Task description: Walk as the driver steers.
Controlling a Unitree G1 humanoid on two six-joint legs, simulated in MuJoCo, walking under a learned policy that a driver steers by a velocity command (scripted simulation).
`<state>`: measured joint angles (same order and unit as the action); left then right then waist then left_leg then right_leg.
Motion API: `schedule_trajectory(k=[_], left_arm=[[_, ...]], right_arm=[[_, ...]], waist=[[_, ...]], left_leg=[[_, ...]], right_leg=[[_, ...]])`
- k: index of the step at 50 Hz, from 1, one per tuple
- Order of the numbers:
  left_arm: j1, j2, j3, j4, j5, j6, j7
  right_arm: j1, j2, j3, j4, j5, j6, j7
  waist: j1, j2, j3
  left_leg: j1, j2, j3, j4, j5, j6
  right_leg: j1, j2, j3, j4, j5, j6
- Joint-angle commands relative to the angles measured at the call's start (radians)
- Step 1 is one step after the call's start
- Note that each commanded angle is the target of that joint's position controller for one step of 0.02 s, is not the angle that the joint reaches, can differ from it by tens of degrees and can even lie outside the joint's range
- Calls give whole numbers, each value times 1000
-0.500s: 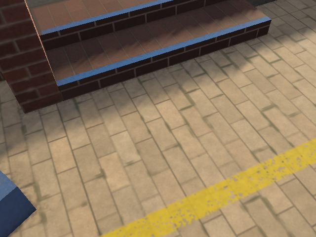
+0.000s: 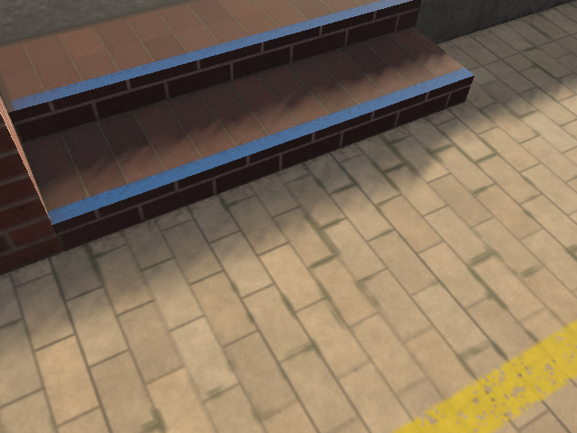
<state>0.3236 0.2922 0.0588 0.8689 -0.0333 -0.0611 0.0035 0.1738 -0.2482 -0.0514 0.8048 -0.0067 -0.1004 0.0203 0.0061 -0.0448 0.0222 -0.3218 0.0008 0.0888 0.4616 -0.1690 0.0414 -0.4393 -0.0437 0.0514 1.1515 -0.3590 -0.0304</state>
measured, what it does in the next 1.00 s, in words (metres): walks ahead: right foot, then left foot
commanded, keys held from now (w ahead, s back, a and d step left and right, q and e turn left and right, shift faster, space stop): w+e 0.34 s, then w+q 0.66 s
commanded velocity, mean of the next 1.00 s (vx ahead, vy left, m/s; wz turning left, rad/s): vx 0.50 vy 0.00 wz -0.02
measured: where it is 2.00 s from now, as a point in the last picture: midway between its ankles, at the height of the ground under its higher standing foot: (296, 244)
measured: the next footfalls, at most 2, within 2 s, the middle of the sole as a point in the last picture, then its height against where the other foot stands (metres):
right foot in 0.42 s outside the picture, level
left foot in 0.98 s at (286, 349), level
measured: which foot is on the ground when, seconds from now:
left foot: down 0.00-0.42, up 0.44-0.96, down 0.98-1.00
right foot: up 0.00-0.40, down 0.42-0.96, up 0.98-1.00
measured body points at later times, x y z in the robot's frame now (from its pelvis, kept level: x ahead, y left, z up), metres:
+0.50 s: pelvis +0.25 -0.07 -0.02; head +0.29 -0.09 +0.43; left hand +0.48 +0.14 -0.11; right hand +0.22 -0.35 -0.15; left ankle +0.11 +0.10 -0.64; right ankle +0.31 -0.16 -0.74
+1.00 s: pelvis +0.53 -0.07 -0.02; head +0.57 -0.07 +0.42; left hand +0.56 +0.21 -0.16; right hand +0.72 -0.32 -0.13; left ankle +0.64 +0.01 -0.74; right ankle +0.32 -0.17 -0.70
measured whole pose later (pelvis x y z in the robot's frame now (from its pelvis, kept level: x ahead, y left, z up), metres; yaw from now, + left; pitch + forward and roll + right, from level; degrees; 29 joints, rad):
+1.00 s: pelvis +0.53 -0.07 -0.02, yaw +1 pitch +1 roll -1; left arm 0.30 0.26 0.08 0.91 0.00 -0.04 0.03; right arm 0.07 -0.26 -0.07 0.78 0.03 -0.04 0.05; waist 0.01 0.01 0.06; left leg -0.51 -0.02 0.07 0.63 -0.15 0.12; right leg 0.00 -0.07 -0.22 0.71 -0.51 0.03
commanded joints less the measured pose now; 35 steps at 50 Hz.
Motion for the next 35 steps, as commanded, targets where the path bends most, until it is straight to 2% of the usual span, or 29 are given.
schedule_trajectory(k=[1,4,6,9,12,15,16,18,19,20,21,22,23,24,25,26,27,28,30,32,35], left_arm=[[21,54,26,-64,0,14,3],[-22,40,30,-88,5,33,6],[-62,36,31,-103,8,31,1],[-150,19,24,-130,12,24,-18],[-259,2,13,-177,14,22,-37],[-323,4,10,-222,12,23,-56],[-326,10,13,-234,11,24,-61],[-289,30,25,-242,15,28,-64],[-211,51,39,-227,17,29,-61],[-51,90,66,-180,15,28,-53],[116,168,97,-133,17,32,-33],[118,273,104,-122,21,24,-21],[152,191,78,-143,28,11,-22],[91,149,64,-132,38,-1,-26],[14,119,55,-133,35,-8,-27],[-53,77,45,-134,36,-14,-29],[-92,43,36,-137,43,-23,-29],[-105,34,35,-131,46,-32,-29],[-106,48,40,-110,47,-52,-25],[-87,62,45,-90,55,-57,-14],[-76,67,44,-70,55,-55,1]], right_arm=[[21,-94,-26,-18,-8,-23,-2],[32,-122,-38,9,-12,-31,-12],[49,-131,-41,25,-13,-26,-22],[60,-152,-45,35,-9,-16,-32],[113,-175,-52,57,1,0,-38],[146,-190,-59,75,14,23,-38],[143,-198,-62,77,19,30,-38],[137,-220,-67,80,29,40,-40],[138,-228,-67,89,32,44,-40],[122,-223,-60,97,34,48,-38],[124,-191,-44,88,22,43,-37],[239,-40,3,59,4,21,-19],[166,-125,-14,81,49,-12,-7],[54,-171,-32,42,88,-22,-3],[26,-156,-28,35,76,-24,-8],[20,-151,-34,49,52,-17,-15],[62,-148,-40,68,48,1,-16],[96,-131,-40,83,48,20,-17],[108,-98,-38,90,46,46,-22],[68,-87,-37,77,42,55,-26],[7,-80,-36,56,34,49,-18]], waist=[[-4,160,-40],[4,117,-2],[-5,109,12],[-33,96,35],[-77,77,72],[-90,81,92],[-81,89,87],[-40,122,33],[14,136,-16],[109,118,-94],[178,40,-186],[63,-209,-291],[137,-84,-405],[137,-47,-248],[91,-10,-160],[55,1,-100],[18,-23,-78],[-2,-29,-71],[-22,-5,-38],[-16,3,-5],[-1,-7,19]], left_leg=[[168,266,-240,-306,59,137],[167,265,-129,-335,170,144],[197,258,-69,-341,205,138],[225,245,14,-347,223,120],[306,273,56,-338,241,119],[411,302,87,-287,318,108],[432,307,101,-254,399,99],[440,309,120,-138,723,85],[431,305,121,-29,857,81],[366,270,140,150,859,60],[122,227,139,419,587,27],[-294,33,81,805,-347,-30],[-351,4,-165,933,-443,-14],[-426,46,-178,945,-368,2],[-405,101,-173,861,-270,10],[-363,133,-171,794,-208,5],[-298,155,-185,760,-153,2],[-255,159,-189,741,-118,-3],[-267,157,-194,699,-69,-17],[-336,150,-212,630,16,-29],[-376,130,-203,458,179,-36]], right_leg=[[-172,-93,57,13,101,2],[-239,-95,76,-52,207,15],[-274,-88,75,-145,299,21],[-257,-81,21,-311,412,17],[-283,-76,-31,-418,415,3],[-307,-62,-75,-481,331,-22],[-286,-48,-96,-495,289,-36],[-149,14,-146,-506,186,-74],[-29,54,-160,-521,146,-99],[199,96,-164,-609,222,-132],[522,4,-13,-617,270,-175],[831,-302,526,-698,157,-344],[828,-375,699,-824,128,-368],[714,-340,503,-838,221,-306],[567,-293,349,-846,293,-256],[450,-251,247,-874,340,-224],[375,-221,168,-911,362,-201],[331,-210,130,-946,365,-192],[293,-204,50,-989,440,-188],[303,-196,-20,-1011,476,-175],[334,-172,-116,-1030,469,-145]])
